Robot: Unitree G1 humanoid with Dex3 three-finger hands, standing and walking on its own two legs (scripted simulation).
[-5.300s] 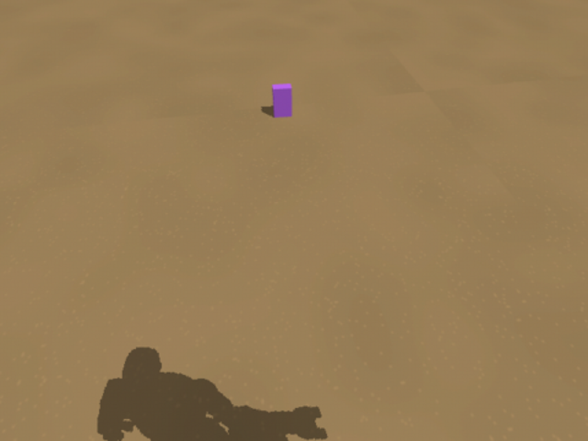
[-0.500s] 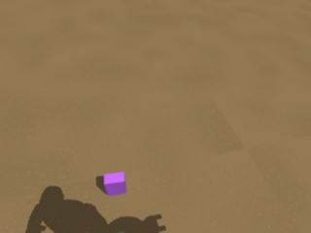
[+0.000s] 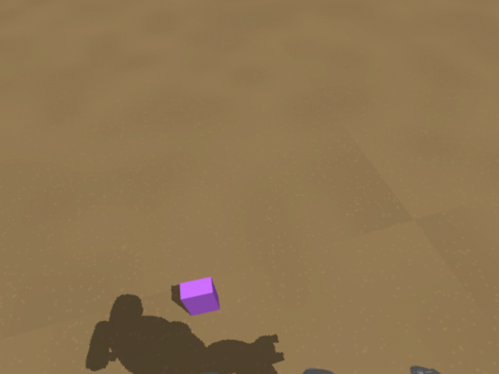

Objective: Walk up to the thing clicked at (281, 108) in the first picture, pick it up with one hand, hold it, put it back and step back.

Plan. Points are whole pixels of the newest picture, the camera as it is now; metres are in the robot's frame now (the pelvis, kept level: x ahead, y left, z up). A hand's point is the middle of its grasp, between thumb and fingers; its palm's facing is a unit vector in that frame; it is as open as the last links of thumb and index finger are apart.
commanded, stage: walk up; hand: left
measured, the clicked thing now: (200, 297) +0.47 +0.24 -0.67
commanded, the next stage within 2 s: stand in 1.68 s
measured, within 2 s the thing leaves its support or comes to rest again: neither
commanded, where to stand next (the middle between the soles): +0.13 +0.01 m, yaw +2 degrees
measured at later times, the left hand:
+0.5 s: hand out of the picture +0.10 +0.26 -0.14, palm faces -0.01 -0.95 -0.32, open 7.4 cm
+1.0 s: hand out of the picture +0.12 +0.25 -0.13, palm faces +0.02 -0.94 -0.33, open 7.4 cm
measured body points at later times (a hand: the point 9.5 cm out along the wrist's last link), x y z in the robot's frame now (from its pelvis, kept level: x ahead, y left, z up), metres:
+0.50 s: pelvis +0.03 +0.00 +0.02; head +0.03 +0.01 +0.47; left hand +0.10 +0.31 -0.12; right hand +0.08 -0.31 -0.11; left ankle +0.05 +0.12 -0.73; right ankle +0.06 -0.11 -0.73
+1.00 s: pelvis +0.05 +0.00 +0.02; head +0.05 +0.00 +0.47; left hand +0.12 +0.30 -0.11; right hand +0.16 -0.29 -0.11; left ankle +0.05 +0.12 -0.73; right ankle +0.06 -0.11 -0.73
